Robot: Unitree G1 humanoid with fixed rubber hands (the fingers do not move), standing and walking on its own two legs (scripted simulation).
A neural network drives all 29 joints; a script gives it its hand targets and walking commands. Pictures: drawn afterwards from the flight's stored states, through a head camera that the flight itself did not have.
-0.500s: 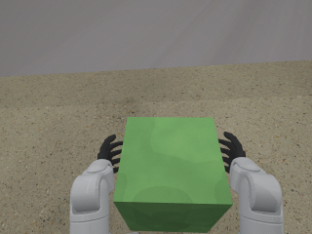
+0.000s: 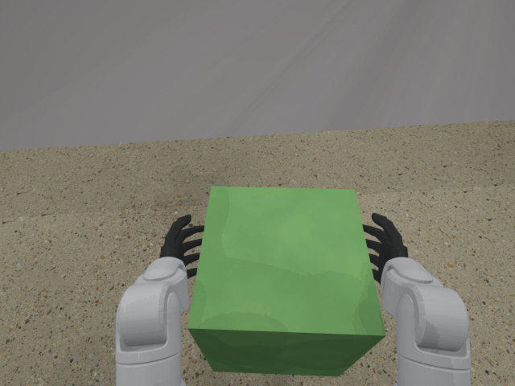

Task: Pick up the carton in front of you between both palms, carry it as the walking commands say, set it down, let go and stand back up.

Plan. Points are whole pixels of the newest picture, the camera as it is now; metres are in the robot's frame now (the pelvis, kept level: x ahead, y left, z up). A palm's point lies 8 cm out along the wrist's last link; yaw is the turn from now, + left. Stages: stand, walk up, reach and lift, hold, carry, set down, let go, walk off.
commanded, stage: carry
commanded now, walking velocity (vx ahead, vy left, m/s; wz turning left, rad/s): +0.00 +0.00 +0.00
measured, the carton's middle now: (278, 287) +0.27 +0.00 +0.01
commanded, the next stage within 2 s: none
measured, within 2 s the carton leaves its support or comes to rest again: neither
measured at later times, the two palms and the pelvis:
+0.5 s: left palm (193, 236) +0.32 +0.13 +0.07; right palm (390, 236) +0.32 -0.17 +0.08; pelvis +0.06 -0.02 +0.00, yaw +0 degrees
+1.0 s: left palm (195, 265) +0.30 +0.13 +0.03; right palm (387, 266) +0.30 -0.17 +0.04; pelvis +0.01 -0.02 +0.00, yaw +0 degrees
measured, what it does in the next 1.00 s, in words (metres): stands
